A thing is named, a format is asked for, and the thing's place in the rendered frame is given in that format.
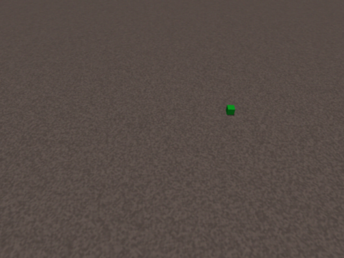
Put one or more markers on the cube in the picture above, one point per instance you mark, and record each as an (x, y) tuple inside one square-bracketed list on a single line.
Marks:
[(230, 109)]

